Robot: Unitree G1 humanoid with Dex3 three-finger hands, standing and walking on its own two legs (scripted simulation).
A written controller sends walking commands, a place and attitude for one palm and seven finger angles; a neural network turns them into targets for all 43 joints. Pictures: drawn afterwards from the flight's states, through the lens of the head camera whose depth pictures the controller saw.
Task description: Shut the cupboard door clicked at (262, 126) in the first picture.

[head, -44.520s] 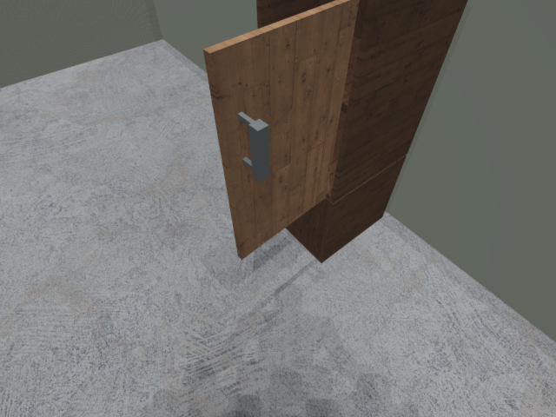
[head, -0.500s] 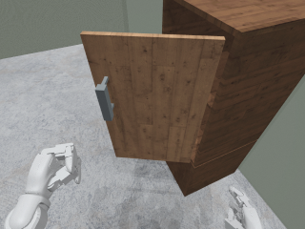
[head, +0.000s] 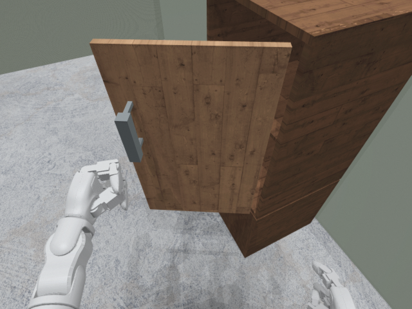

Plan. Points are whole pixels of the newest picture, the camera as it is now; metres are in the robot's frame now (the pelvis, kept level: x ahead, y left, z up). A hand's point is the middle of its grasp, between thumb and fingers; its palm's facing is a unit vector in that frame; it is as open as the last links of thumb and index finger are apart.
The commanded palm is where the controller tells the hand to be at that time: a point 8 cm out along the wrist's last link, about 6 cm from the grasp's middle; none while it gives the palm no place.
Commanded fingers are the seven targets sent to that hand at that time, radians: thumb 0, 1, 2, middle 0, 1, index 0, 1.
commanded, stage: bring the fist close to the handle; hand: left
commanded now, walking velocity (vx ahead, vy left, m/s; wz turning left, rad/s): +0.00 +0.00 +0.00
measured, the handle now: (132, 132) +0.46 +0.18 +0.09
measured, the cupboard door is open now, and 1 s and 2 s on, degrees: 61 61 41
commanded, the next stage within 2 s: push the door shut along its arc in 0.84 s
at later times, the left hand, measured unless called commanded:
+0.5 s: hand (141, 162) +0.37 +0.15 +0.10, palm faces -0.01 -1.00 -0.04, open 3.1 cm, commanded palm +0.34 +0.19 +0.10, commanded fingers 0.00 0.90 0.90 -1.30 -1.50 -1.30 -1.50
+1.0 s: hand (135, 164) +0.36 +0.16 +0.10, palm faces -0.01 -1.00 -0.02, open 3.1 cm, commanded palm +0.34 +0.20 +0.10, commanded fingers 0.00 0.90 0.90 -1.30 -1.50 -1.30 -1.50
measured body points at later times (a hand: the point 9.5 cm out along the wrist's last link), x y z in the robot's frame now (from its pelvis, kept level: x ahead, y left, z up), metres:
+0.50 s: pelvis +0.00 +0.00 +0.00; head +0.03 -0.01 +0.45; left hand +0.36 +0.20 +0.10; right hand +0.14 -0.25 -0.10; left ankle +0.01 +0.12 -0.71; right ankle -0.01 -0.12 -0.71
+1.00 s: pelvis +0.00 +0.00 +0.00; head +0.03 +0.00 +0.45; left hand +0.36 +0.21 +0.10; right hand +0.13 -0.25 -0.09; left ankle +0.01 +0.12 -0.71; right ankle -0.01 -0.12 -0.71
